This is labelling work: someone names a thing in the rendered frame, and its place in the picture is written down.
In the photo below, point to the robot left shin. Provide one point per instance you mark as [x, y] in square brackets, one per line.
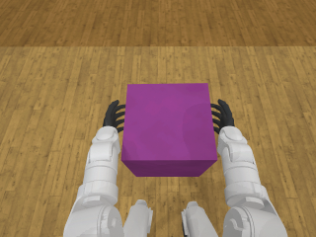
[141, 201]

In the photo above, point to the left robot hand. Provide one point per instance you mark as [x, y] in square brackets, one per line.
[111, 116]

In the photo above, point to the robot right upper arm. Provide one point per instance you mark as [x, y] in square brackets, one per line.
[244, 221]

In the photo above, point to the robot left upper arm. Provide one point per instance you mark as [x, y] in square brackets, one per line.
[98, 221]

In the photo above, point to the robot right forearm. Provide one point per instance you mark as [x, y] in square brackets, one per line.
[243, 185]

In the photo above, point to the robot left forearm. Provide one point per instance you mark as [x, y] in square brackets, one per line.
[100, 175]

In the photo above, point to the carton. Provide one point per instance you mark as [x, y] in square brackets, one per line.
[168, 130]

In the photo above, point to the robot right thigh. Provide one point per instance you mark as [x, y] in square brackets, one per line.
[196, 223]

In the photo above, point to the right robot hand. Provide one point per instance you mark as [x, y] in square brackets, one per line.
[225, 115]

